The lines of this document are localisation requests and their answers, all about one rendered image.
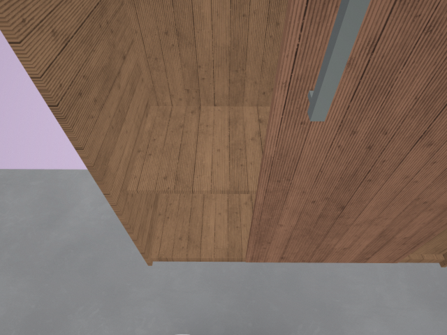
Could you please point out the handle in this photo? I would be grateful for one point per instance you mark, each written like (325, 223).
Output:
(346, 27)

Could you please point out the wardrobe door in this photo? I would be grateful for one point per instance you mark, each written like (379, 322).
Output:
(368, 184)
(437, 245)

